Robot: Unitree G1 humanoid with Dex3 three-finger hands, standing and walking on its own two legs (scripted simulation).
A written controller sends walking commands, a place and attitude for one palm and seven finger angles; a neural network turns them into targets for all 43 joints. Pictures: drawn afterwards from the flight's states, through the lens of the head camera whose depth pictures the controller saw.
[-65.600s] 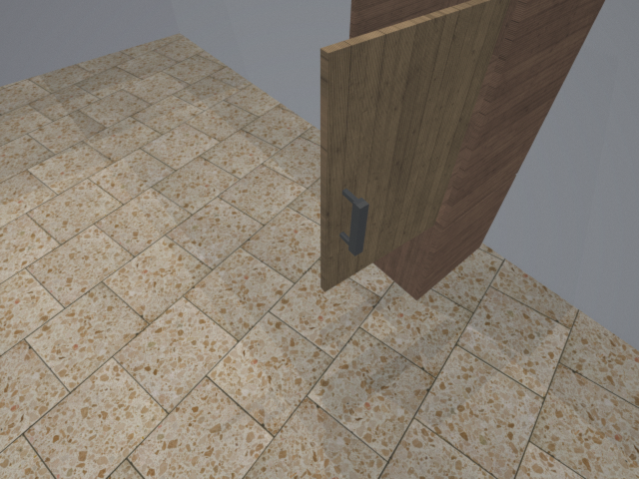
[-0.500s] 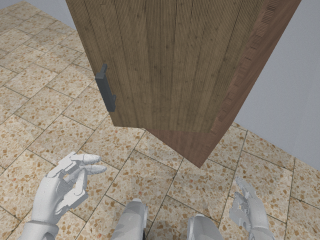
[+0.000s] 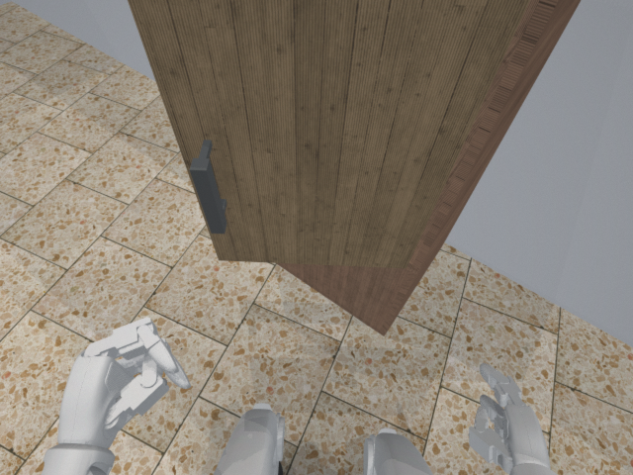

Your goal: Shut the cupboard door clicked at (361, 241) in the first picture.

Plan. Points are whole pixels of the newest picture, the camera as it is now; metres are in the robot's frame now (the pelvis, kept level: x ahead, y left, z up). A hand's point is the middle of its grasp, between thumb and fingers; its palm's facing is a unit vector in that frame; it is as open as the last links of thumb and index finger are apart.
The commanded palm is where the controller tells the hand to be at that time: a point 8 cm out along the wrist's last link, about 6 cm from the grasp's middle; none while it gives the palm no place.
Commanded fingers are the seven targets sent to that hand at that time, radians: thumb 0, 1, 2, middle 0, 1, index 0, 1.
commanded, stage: raise the hand and make a fist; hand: left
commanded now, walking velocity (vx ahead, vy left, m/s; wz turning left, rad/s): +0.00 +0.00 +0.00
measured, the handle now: (212, 189) +0.49 +0.20 +0.03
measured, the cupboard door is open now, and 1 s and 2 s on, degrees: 34 34 34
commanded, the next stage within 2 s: bring the fist close to the handle in 0.76 s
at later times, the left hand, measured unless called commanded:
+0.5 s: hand (165, 367) +0.23 +0.19 +0.05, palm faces +0.02 -1.00 -0.03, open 3.1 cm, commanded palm +0.20 +0.24 +0.05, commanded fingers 0.00 0.90 0.90 -1.30 -1.50 -1.30 -1.50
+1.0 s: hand (178, 359) +0.24 +0.17 +0.05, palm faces +0.02 -1.00 -0.03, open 3.1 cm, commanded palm +0.23 +0.22 +0.05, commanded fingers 0.00 0.90 0.90 -1.30 -1.50 -1.30 -1.50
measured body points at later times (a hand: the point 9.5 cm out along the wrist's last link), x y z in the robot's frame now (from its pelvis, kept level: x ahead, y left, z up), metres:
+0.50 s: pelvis +0.00 +0.00 +0.00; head +0.08 +0.01 +0.44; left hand +0.22 +0.24 +0.05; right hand +0.19 -0.24 -0.08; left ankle +0.06 +0.11 -0.62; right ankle +0.02 -0.12 -0.62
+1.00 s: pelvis +0.00 -0.01 +0.00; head +0.08 +0.00 +0.44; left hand +0.23 +0.23 +0.05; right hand +0.20 -0.24 -0.08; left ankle +0.06 +0.11 -0.62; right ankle +0.02 -0.12 -0.62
